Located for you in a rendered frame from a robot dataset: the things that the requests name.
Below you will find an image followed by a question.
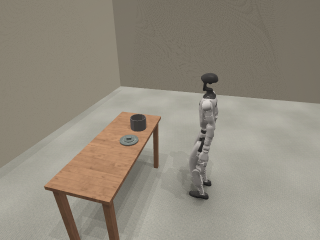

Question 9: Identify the humanoid robot torso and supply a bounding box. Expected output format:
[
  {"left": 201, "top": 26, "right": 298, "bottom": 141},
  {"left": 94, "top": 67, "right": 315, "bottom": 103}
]
[{"left": 198, "top": 96, "right": 217, "bottom": 142}]

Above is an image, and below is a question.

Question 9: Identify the left robot upper arm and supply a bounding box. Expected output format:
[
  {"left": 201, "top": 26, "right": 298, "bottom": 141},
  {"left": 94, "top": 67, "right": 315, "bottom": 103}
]
[{"left": 201, "top": 99, "right": 216, "bottom": 130}]

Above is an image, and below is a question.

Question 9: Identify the right robot upper arm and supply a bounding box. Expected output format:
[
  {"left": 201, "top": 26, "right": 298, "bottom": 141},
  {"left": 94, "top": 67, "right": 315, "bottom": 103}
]
[{"left": 213, "top": 91, "right": 219, "bottom": 116}]

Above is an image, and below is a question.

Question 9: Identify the lid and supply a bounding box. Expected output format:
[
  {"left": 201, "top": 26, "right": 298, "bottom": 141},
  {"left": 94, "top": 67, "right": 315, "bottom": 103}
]
[{"left": 119, "top": 134, "right": 139, "bottom": 146}]

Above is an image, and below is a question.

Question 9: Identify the robot left hand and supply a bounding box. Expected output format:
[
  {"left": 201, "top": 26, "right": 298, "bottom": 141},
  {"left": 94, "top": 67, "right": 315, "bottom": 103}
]
[{"left": 197, "top": 151, "right": 209, "bottom": 168}]

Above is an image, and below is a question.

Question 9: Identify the table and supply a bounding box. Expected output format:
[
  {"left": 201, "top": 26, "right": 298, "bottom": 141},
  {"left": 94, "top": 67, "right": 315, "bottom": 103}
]
[{"left": 44, "top": 111, "right": 161, "bottom": 240}]

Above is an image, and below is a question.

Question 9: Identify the robot left forearm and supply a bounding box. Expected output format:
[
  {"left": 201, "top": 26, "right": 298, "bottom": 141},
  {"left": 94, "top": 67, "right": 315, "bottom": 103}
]
[{"left": 202, "top": 125, "right": 214, "bottom": 153}]

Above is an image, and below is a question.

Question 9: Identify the pot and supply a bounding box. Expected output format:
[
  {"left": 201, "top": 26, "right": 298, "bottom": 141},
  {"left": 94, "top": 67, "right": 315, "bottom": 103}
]
[{"left": 130, "top": 114, "right": 147, "bottom": 132}]

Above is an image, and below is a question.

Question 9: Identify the left robot thigh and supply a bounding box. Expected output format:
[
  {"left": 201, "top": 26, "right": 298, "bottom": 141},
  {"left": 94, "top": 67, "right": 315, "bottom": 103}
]
[{"left": 189, "top": 139, "right": 205, "bottom": 174}]

